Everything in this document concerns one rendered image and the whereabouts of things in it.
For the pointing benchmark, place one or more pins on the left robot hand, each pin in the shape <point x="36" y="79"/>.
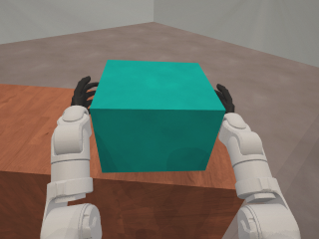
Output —
<point x="80" y="97"/>

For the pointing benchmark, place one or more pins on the right robot forearm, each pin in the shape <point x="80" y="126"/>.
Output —
<point x="254" y="181"/>

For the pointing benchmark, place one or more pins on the carton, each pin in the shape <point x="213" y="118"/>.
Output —
<point x="153" y="116"/>

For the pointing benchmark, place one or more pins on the left robot forearm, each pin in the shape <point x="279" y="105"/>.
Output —
<point x="70" y="155"/>

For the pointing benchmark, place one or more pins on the left robot upper arm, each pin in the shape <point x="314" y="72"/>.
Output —
<point x="80" y="221"/>

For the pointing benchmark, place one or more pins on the pedestal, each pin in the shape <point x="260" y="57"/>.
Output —
<point x="193" y="204"/>

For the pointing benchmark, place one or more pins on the right robot hand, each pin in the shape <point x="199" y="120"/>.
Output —
<point x="225" y="98"/>

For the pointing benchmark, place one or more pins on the right robot upper arm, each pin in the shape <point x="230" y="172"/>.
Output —
<point x="266" y="221"/>

